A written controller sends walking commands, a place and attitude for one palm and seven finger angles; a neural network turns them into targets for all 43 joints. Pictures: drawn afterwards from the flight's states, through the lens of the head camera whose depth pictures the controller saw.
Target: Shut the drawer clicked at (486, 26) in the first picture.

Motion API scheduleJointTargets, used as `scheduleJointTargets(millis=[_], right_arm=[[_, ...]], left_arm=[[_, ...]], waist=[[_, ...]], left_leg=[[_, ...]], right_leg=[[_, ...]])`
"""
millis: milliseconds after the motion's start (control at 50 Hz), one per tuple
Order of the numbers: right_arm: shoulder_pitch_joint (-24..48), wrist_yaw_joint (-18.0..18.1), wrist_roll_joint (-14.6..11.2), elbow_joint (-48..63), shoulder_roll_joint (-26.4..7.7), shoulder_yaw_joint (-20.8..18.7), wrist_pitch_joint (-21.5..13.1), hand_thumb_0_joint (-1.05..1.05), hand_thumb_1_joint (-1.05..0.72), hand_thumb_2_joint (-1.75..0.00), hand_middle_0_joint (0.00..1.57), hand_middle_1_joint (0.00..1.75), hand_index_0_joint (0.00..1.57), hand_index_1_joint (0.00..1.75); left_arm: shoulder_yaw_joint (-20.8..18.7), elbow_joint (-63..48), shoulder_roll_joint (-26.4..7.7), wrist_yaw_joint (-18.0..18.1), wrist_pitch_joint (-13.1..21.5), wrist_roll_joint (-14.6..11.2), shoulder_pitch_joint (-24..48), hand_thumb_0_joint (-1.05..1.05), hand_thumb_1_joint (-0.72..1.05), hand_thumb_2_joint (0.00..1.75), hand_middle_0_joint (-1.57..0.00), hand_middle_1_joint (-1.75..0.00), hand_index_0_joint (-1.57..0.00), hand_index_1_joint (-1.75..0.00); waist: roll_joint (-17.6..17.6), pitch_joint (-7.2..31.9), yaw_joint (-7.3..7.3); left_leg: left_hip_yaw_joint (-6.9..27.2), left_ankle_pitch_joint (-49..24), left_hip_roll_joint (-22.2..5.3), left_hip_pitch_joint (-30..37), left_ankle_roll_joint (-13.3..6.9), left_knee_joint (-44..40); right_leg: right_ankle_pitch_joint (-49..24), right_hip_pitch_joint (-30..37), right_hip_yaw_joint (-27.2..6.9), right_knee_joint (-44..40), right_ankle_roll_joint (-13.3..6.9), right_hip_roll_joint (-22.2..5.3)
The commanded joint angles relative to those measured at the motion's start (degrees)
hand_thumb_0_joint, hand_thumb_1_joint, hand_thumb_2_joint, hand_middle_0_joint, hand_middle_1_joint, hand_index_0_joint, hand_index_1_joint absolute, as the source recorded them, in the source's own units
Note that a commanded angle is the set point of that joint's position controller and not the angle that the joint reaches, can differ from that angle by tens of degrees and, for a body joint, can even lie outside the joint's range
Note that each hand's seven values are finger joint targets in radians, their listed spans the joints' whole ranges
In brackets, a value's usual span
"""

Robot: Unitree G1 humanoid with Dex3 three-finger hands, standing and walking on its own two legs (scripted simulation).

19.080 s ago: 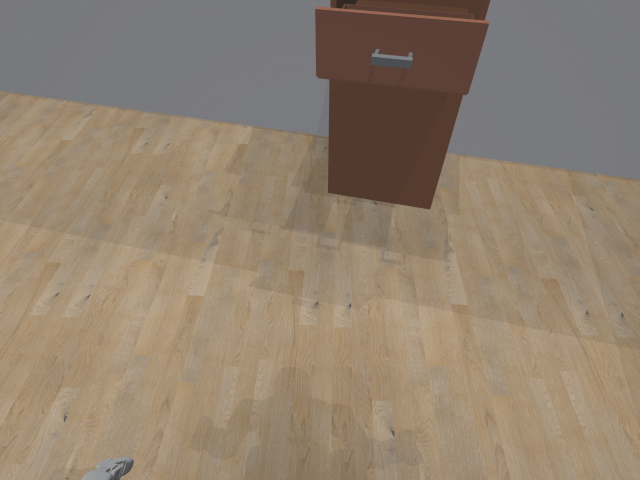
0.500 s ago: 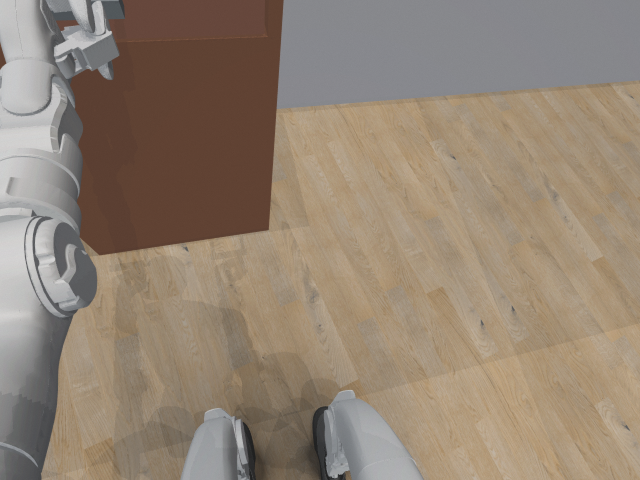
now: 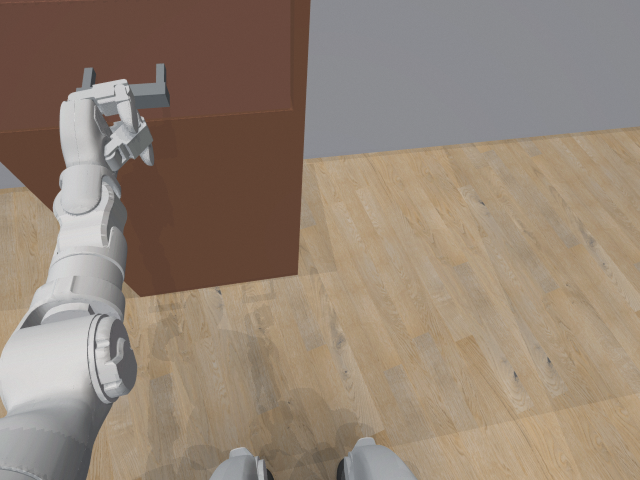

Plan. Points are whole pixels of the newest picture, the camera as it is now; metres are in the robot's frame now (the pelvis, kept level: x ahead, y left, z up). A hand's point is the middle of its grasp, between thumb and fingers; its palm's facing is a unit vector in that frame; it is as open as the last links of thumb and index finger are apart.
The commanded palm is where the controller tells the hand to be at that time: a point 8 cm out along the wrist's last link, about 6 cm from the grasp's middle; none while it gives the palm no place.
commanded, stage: draw the hand back to the body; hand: left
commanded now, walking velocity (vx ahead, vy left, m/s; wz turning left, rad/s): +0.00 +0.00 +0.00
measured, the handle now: (125, 85) +0.61 +0.20 +0.08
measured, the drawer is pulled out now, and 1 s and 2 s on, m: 0.00 0.00 0.00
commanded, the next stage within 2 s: step back with the hand held close in 1.28 s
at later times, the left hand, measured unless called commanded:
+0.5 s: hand (67, 245) +0.34 +0.19 +0.15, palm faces +0.15 -0.98 -0.15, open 3.3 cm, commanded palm +0.30 +0.24 +0.16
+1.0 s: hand out of the picture +0.20 +0.22 +0.20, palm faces +0.38 -0.86 -0.35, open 3.2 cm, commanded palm +0.14 +0.26 +0.22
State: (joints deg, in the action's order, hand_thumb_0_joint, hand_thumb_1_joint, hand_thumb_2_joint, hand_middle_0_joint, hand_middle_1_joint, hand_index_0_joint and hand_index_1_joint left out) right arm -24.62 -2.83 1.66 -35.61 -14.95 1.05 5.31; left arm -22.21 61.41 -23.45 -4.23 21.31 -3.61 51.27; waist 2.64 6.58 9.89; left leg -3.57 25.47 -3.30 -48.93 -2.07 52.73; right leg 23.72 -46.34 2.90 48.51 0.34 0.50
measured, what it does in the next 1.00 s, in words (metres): rises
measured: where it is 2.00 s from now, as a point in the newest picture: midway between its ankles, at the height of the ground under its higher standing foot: outside the picture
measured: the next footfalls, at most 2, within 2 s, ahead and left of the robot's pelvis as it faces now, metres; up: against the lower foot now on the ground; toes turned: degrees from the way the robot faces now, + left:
none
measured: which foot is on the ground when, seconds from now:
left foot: down 0.00-1.00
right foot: down 0.00-1.00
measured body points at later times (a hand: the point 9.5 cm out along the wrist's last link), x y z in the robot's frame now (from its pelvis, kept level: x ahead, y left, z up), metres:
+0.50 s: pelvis +0.01 -0.01 +0.04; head +0.02 -0.02 +0.49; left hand +0.33 +0.24 +0.16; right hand +0.19 -0.24 -0.05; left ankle -0.01 +0.09 -0.69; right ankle -0.02 -0.13 -0.69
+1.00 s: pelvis +0.00 -0.02 +0.06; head -0.01 -0.05 +0.50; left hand +0.18 +0.26 +0.22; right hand +0.19 -0.23 -0.04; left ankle -0.01 +0.09 -0.69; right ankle -0.02 -0.13 -0.69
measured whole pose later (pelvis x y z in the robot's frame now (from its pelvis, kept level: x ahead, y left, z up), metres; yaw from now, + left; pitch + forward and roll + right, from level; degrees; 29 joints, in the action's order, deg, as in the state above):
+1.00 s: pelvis +0.00 -0.02 +0.06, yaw +2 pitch -4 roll +0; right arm -11.0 3.4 -0.4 -35.5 -13.8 1.4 -2.1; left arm -13.1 -18.1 -17.5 5.0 5.1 -4.4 -22.5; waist 4.8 -1.5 -2.9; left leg -3.5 13.5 -0.9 -4.9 -0.7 22.5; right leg 13.7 -3.5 2.6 21.2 -0.4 -0.1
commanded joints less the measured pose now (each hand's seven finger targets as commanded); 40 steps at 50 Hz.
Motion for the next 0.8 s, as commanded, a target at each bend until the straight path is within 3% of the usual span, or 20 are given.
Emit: scheduleJointTargets(millis=[0,40,80,100,140,200,240,300,340,380,400,420,440,500,540,600,680,780], right_arm=[[-7.8,0.3,-1.6,5.4,-9.1,-4.3,-1.0,0.00,-0.90,-0.90,0.20,0.30,0.20,0.30],[-5.8,0.5,-2.5,6.3,-8.8,-4.5,-1.5,0.00,-0.90,-0.90,0.20,0.30,0.20,0.30],[-3.4,0.8,-3.1,7.1,-8.4,-4.5,-2.4,0.00,-0.90,-0.90,0.20,0.30,0.20,0.30],[-2.6,1.2,-3.3,7.3,-8.6,-4.5,-2.8,0.00,-0.90,-0.90,0.20,0.30,0.20,0.30],[-0.7,1.6,-3.6,7.2,-7.9,-4.4,-3.7,0.00,-0.90,-0.90,0.20,0.30,0.20,0.30],[1.9,2.5,-4.0,6.9,-8.0,-4.1,-5.1,0.00,-0.90,-0.90,0.20,0.30,0.20,0.30],[4.0,2.8,-4.3,7.1,-7.7,-3.7,-5.8,0.00,-0.90,-0.90,0.20,0.30,0.20,0.30],[6.7,3.6,-4.5,8.0,-7.9,-3.5,-6.7,0.00,-0.90,-0.90,0.20,0.30,0.20,0.30],[9.2,3.8,-4.8,9.1,-7.3,-2.9,-7.4,0.00,-0.90,-0.90,0.20,0.30,0.20,0.30],[11.3,4.2,-5.0,9.8,-7.4,-2.4,-8.1,0.00,-0.90,-0.90,0.20,0.30,0.20,0.30],[14.4,4.8,-4.8,10.3,-6.5,-2.8,-7.3,0.00,-0.90,-0.90,0.20,0.30,0.20,0.30],[15.7,5.2,-4.7,11.1,-5.9,-2.3,-7.1,0.00,-0.90,-0.90,0.20,0.30,0.20,0.30],[16.6,5.5,-4.7,10.9,-5.9,-2.1,-6.9,0.00,-0.90,-0.90,0.20,0.30,0.20,0.30],[18.4,6.4,-4.3,10.4,-6.1,-1.5,-6.6,0.00,-0.90,-0.90,0.20,0.30,0.20,0.30],[19.8,6.7,-4.1,10.7,-5.4,-1.0,-6.6,0.00,-0.90,-0.90,0.20,0.30,0.20,0.30],[20.7,7.1,-3.5,10.2,-5.3,-0.8,-7.1,0.00,-0.90,-0.90,0.20,0.30,0.20,0.30],[21.8,7.0,-3.0,10.3,-4.7,-0.6,-8.1,0.00,-0.90,-0.90,0.20,0.30,0.20,0.30],[22.1,6.6,-2.4,10.2,-4.6,-1.0,-9.4,0.00,-0.90,-0.90,0.20,0.30,0.20,0.30]], left_arm=[[0.2,-23.4,-9.8,-1.5,2.3,-3.5,8.3,0.00,0.90,0.90,-1.40,-1.60,-1.40,-1.60],[0.4,-29.3,-8.8,-1.7,0.7,-5.2,2.8,0.00,0.90,0.90,-1.40,-1.60,-1.40,-1.60],[1.8,-35.0,-6.7,-1.9,-0.8,-6.6,-0.7,0.00,0.90,0.90,-1.40,-1.60,-1.40,-1.60],[1.8,-37.0,-7.1,-1.7,-1.4,-6.9,-2.2,0.00,0.90,0.90,-1.40,-1.60,-1.40,-1.60],[4.1,-42.2,-4.6,-1.6,-1.9,-7.2,-4.2,0.00,0.90,0.90,-1.40,-1.60,-1.40,-1.60],[5.6,-45.9,-3.4,-1.9,-3.3,-8.0,-7.9,0.00,0.90,0.90,-1.40,-1.60,-1.40,-1.60],[8.0,-47.4,-0.9,-2.7,-4.6,-8.3,-9.6,0.00,0.90,0.90,-1.40,-1.60,-1.40,-1.60],[6.6,-50.1,-2.4,-3.6,-6.6,-9.2,-13.5,0.00,0.90,0.90,-1.40,-1.60,-1.40,-1.60],[7.8,-52.7,-0.8,-4.5,-7.8,-9.7,-16.2,0.00,0.90,0.90,-1.40,-1.60,-1.40,-1.60],[6.8,-53.9,-1.5,-4.8,-9.2,-10.3,-19.4,0.00,0.90,0.90,-1.40,-1.60,-1.40,-1.60],[9.1,-59.3,-5.8,0.1,-9.8,-4.2,-22.4,0.00,0.90,0.90,-1.40,-1.60,-1.40,-1.60],[11.0,-60.6,-2.1,2.7,-10.9,-3.8,-25.1,0.00,0.90,0.90,-1.40,-1.60,-1.40,-1.60],[12.2,-61.8,-1.2,4.4,-11.7,-3.0,-26.5,0.00,0.90,0.90,-1.40,-1.60,-1.40,-1.60],[9.7,-64.4,-4.0,7.6,-13.5,-1.7,-30.8,0.00,0.90,0.90,-1.40,-1.60,-1.40,-1.60],[10.5,-67.5,-2.6,8.4,-14.0,-1.4,-32.7,0.00,0.90,0.90,-1.40,-1.60,-1.40,-1.60],[8.8,-70.7,-4.0,9.3,-14.4,-0.9,-36.3,0.00,0.90,0.90,-1.40,-1.60,-1.40,-1.60],[8.5,-77.4,-3.1,9.8,-14.2,-0.8,-43.5,0.00,0.90,0.90,-1.40,-1.60,-1.40,-1.60],[6.1,-83.9,-3.6,10.0,-13.6,-0.8,-54.3,0.00,0.90,0.90,-1.40,-1.60,-1.40,-1.60]], waist=[[4.7,32.6,-3.89],[1.7,30.2,-4.70],[0.9,27.4,-5.22],[0.7,25.7,-5.13],[2.5,23.9,-5.20],[2.1,19.9,-5.02],[1.7,18.5,-5.05],[0.1,17.3,-6.24],[0.9,16.3,-7.07],[-1.4,14.0,-7.86],[-0.9,12.6,-10.07],[-1.0,8.5,-9.14],[-1.5,7.6,-9.34],[-3.4,5.0,-10.20],[-2.0,4.0,-10.33],[-2.1,2.5,-10.86],[0.6,2.1,-11.44],[-0.6,0.1,-12.21]], left_leg=[[4.2,-43.6,1.5,29.8,0.5,-4.7],[3.2,-42.6,1.5,28.6,0.2,-6.5],[2.6,-39.9,1.7,28.5,0.0,-8.3],[2.3,-39.3,1.8,28.8,-0.1,-8.8],[2.7,-40.6,1.5,31.6,0.1,-10.0],[2.8,-38.5,1.5,33.3,0.1,-11.4],[3.4,-37.0,1.5,34.5,0.4,-12.6],[3.6,-34.6,1.9,35.2,0.3,-14.0],[3.7,-33.2,2.2,35.5,0.5,-15.3],[3.9,-29.2,2.4,34.5,0.5,-16.6],[2.8,-26.6,2.6,37.6,0.2,-19.6],[2.7,-23.5,2.7,37.4,0.3,-21.5],[2.9,-22.5,2.4,38.0,0.3,-22.8],[2.9,-21.1,2.2,39.4,0.1,-26.1],[2.4,-20.7,2.4,41.2,0.0,-27.8],[2.4,-20.3,2.4,43.1,-0.1,-29.9],[2.2,-22.2,2.5,46.0,0.1,-31.7],[2.2,-23.7,2.6,46.5,0.2,-32.6]], right_leg=[[-37.1,18.8,-0.6,-4.4,-1.3,2.8],[-39.9,22.8,-0.6,-5.7,-1.0,2.4],[-39.6,25.2,-0.6,-7.1,-0.9,2.2],[-39.4,25.7,-0.8,-7.7,-0.9,2.2],[-38.4,25.5,-0.4,-8.6,-0.8,2.0],[-35.6,25.2,-0.3,-10.1,-0.9,1.8],[-33.3,24.9,0.1,-10.8,-0.8,1.6],[-32.3,27.0,0.2,-11.9,-1.1,1.3],[-31.4,28.2,0.4,-12.6,-1.2,0.9],[-29.2,29.2,0.7,-13.5,-1.4,0.8],[-25.9,29.8,-1.7,-16.8,-1.9,-0.4],[-23.5,29.8,-1.4,-18.6,-1.8,-0.2],[-22.6,31.3,-1.4,-19.5,-1.8,-0.4],[-21.3,34.6,-1.6,-22.5,-1.8,-0.4],[-21.1,36.3,-1.9,-24.1,-1.6,-0.6],[-19.9,38.2,-1.9,-26.7,-1.7,-0.5],[-21.4,40.7,-1.7,-28.3,-1.7,-0.6],[-22.4,42.2,-1.5,-29.6,-1.6,-0.4]])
